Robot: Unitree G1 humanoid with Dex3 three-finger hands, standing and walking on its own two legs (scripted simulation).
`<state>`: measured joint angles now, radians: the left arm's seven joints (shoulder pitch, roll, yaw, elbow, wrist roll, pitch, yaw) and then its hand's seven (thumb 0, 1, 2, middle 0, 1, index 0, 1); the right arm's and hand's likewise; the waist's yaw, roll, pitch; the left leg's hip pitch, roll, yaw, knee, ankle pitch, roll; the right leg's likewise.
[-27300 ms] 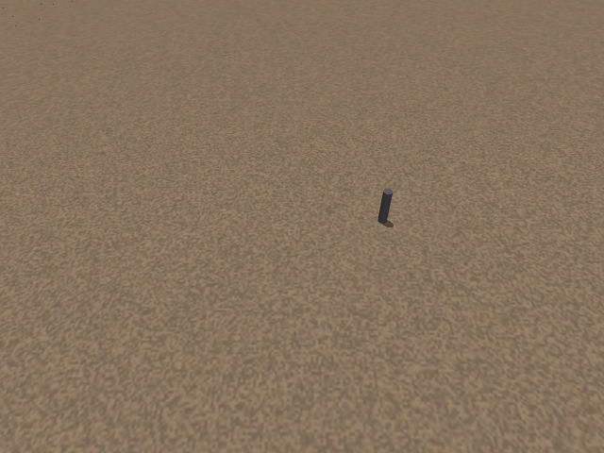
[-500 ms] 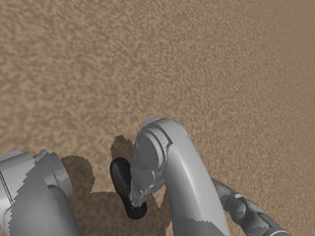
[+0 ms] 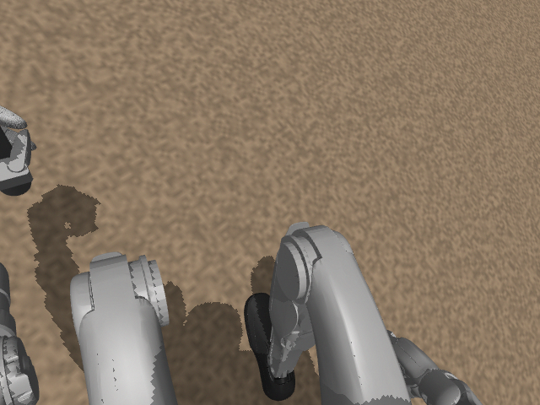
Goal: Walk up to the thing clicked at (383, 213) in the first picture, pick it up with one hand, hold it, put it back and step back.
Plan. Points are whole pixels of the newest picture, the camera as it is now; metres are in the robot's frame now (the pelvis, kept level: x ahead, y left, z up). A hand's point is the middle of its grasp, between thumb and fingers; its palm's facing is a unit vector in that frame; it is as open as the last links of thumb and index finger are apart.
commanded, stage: settle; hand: left
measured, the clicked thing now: out of the picture +0.45 +0.31 -0.10
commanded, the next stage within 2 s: lift in 1.04 s
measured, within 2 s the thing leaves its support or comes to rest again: neither
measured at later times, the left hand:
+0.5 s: hand out of the picture +0.46 +0.28 +0.00, palm faces +0.24 -0.97 -0.05, open 5.1 cm
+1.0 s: hand out of the picture +0.45 +0.28 +0.04, palm faces +0.26 -0.97 -0.04, open 5.1 cm
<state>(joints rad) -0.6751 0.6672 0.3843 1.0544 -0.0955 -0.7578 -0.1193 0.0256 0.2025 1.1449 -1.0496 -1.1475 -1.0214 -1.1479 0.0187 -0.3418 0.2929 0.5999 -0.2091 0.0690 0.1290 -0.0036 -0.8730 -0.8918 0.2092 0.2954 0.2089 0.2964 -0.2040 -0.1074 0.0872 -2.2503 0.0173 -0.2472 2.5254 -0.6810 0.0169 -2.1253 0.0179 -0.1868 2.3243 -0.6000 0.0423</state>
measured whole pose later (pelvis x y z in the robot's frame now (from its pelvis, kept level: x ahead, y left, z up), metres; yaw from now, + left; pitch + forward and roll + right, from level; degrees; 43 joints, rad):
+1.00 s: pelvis +0.02 -0.01 +0.06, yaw +7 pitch +32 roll -6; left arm -0.70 0.46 0.41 0.96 -0.10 -0.59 -0.19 0.03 0.20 1.14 -1.06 -1.14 -1.03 -1.14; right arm 0.11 -0.28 0.08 0.66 -0.09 0.04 0.06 0.00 -0.87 -0.89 0.21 0.30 0.21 0.30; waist -0.15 -0.01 -0.11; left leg -2.16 0.01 -0.10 2.27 -0.68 0.00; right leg -2.11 -0.02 -0.07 2.20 -0.65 0.01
